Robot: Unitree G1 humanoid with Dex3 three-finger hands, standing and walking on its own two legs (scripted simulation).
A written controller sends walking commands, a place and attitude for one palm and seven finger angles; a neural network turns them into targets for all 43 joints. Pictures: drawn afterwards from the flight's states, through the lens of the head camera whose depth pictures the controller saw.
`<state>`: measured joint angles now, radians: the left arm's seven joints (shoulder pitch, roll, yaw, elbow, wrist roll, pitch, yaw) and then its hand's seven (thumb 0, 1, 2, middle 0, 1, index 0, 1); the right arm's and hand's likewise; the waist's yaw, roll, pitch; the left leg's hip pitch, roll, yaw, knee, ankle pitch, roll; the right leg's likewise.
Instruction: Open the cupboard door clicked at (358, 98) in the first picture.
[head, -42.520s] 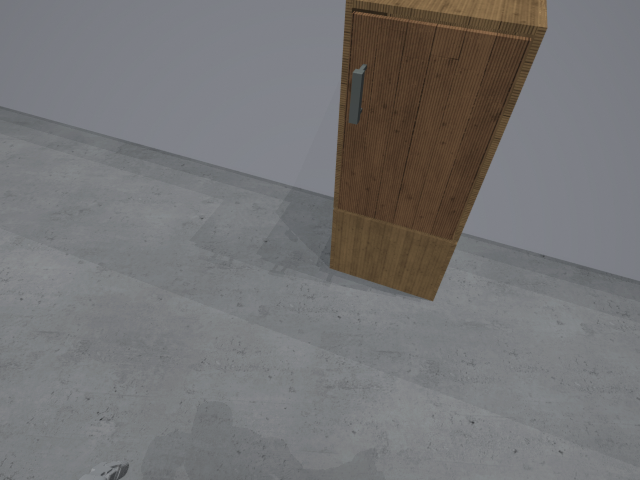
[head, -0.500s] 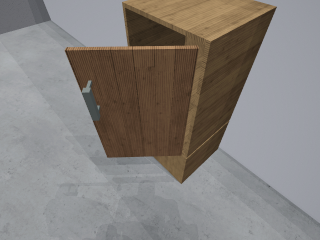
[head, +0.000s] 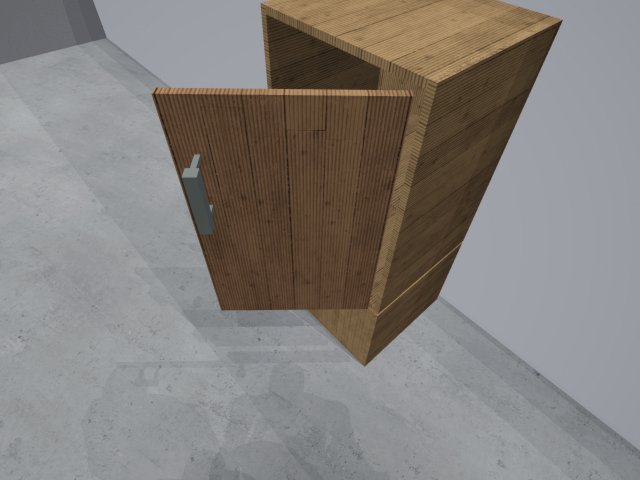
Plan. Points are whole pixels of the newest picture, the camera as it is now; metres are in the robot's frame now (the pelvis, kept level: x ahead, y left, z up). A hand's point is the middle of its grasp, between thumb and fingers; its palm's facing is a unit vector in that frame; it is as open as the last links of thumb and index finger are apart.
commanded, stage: come to a stop and stand still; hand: left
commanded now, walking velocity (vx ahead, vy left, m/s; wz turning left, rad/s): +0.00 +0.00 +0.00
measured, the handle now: (201, 194) +0.54 +0.23 +0.03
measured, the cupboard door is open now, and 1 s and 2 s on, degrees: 49 49 49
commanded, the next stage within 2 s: look again from close up in 0.38 s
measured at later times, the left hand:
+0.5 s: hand out of the picture -0.02 +0.20 -0.16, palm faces +0.04 -0.98 -0.19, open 7.4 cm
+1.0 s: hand out of the picture +0.03 +0.17 -0.16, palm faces +0.01 -0.98 -0.17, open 7.4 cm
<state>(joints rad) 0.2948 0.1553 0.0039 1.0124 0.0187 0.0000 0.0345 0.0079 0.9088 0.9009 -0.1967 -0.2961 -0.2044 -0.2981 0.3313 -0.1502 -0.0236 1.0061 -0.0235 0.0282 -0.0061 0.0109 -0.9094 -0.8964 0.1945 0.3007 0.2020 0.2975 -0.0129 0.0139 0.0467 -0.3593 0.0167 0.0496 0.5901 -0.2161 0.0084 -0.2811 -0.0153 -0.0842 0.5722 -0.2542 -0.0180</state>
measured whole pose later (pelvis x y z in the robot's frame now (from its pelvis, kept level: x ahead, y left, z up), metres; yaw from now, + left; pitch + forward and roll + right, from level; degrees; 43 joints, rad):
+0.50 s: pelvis +0.01 +0.03 +0.01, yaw +0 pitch -1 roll +0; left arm 0.38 0.14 -0.01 1.06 0.02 0.00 0.03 0.01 0.91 0.90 -0.19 -0.30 -0.20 -0.30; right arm 0.28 -0.18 -0.01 1.03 -0.02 0.00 -0.01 0.01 -0.92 -0.90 0.20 0.30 0.20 0.30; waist 0.01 0.01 -0.01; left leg -0.29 -0.05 0.08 0.44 -0.14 0.07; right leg -0.25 -0.03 0.01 0.50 -0.23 0.01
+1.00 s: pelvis +0.03 +0.01 +0.01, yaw +0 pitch -1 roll +0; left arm 0.31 0.14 -0.01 1.08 0.02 -0.02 0.03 0.01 0.91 0.90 -0.19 -0.30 -0.20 -0.30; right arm 0.29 -0.14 0.00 1.11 -0.01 -0.02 -0.02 0.01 -0.91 -0.90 0.20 0.30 0.20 0.30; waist -0.01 -0.01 0.02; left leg -0.26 -0.02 0.07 0.42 -0.16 0.04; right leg -0.21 0.00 0.01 0.46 -0.24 0.00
